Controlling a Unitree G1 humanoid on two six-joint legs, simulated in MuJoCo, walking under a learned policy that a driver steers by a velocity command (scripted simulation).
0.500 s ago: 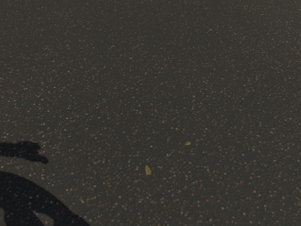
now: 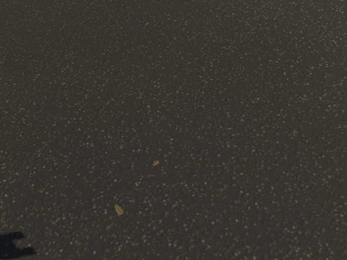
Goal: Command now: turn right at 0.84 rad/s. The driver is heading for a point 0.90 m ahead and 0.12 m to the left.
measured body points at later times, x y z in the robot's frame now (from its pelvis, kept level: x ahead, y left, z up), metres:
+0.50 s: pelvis +0.02 +0.03 +0.01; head +0.05 +0.04 +0.45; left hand +0.20 +0.28 -0.09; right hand +0.15 -0.26 -0.10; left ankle -0.01 +0.15 -0.70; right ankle +0.03 -0.07 -0.73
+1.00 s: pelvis +0.06 +0.09 +0.02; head +0.06 +0.12 +0.47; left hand +0.10 +0.40 -0.10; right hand +0.28 -0.12 -0.06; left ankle -0.01 +0.15 -0.73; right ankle +0.15 -0.06 -0.67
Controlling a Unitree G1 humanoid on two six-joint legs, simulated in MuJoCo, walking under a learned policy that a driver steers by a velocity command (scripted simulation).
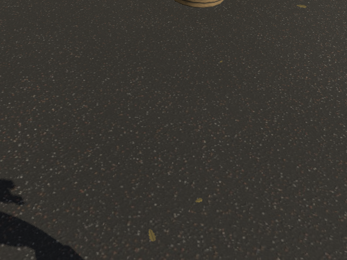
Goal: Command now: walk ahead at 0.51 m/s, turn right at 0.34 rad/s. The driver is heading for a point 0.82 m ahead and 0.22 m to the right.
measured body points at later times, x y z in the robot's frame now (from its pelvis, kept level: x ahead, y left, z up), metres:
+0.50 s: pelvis +0.30 -0.18 -0.03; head +0.33 -0.19 +0.42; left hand +0.53 +0.01 -0.13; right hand +0.27 -0.47 -0.14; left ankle +0.23 +0.02 -0.63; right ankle +0.31 -0.25 -0.75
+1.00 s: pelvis +0.73 -0.32 -0.03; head +0.75 -0.34 +0.42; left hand +0.93 -0.11 -0.11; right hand +0.75 -0.61 -0.14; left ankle +0.80 -0.31 -0.75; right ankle +0.61 -0.46 -0.63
